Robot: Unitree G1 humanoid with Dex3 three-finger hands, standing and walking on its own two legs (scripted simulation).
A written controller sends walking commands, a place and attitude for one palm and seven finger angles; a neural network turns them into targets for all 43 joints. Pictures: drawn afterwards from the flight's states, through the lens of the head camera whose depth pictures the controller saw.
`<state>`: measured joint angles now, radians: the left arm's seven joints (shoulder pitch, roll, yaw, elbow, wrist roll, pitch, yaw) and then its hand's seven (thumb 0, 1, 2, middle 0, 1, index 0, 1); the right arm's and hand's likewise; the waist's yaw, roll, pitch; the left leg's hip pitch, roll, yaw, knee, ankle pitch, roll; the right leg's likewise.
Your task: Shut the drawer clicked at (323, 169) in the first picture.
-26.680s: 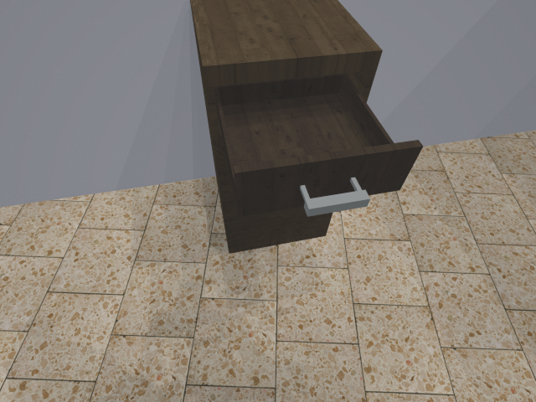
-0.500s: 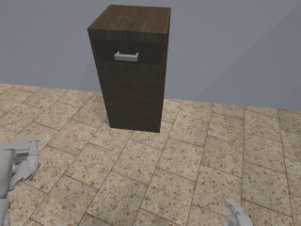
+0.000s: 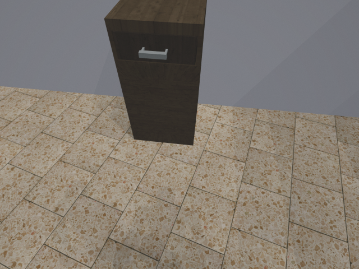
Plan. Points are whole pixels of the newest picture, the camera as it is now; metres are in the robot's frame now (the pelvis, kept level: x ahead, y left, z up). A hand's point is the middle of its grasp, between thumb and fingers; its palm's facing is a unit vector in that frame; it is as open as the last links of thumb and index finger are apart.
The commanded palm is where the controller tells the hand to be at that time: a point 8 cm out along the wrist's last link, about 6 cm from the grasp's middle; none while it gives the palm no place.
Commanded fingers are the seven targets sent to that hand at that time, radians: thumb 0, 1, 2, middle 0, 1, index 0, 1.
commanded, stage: let the arm hang, fingers relaxed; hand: left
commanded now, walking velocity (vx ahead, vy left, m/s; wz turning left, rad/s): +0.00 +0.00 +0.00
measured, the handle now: (153, 52) +1.01 +0.18 -0.05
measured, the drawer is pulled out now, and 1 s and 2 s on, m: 0.00 0.00 0.00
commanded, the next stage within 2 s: look to check the result in 0.56 s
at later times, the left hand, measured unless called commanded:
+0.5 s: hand out of the picture +0.05 +0.19 -0.17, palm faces -0.01 -0.97 -0.22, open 7.3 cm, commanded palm none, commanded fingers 0.00 0.90 0.90 -0.20 -0.30 -0.20 -0.30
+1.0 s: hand out of the picture +0.06 +0.20 -0.16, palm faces -0.02 -0.96 -0.26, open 7.4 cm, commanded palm none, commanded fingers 0.00 0.90 0.90 -0.20 -0.30 -0.20 -0.30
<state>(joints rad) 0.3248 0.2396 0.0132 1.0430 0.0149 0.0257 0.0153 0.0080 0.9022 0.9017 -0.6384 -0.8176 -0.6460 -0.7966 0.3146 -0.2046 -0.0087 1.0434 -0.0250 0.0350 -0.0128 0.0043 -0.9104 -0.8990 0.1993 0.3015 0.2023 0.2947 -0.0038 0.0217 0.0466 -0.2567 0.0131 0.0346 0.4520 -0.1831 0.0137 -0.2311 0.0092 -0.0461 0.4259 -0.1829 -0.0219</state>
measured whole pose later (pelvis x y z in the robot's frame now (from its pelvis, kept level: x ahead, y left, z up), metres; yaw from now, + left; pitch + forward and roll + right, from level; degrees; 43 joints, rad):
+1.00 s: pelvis +0.03 +0.00 +0.01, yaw -1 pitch -1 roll +0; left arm 0.20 0.22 0.01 1.15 0.01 -0.01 0.02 0.00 0.90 0.90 -0.20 -0.30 -0.20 -0.30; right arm 0.21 -0.21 -0.02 1.14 -0.02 0.01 -0.02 0.00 -0.91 -0.90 0.20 0.30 0.20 0.29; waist -0.01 0.02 0.05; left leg -0.17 0.01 0.05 0.36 -0.18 0.01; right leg -0.16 0.00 -0.03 0.37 -0.19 -0.02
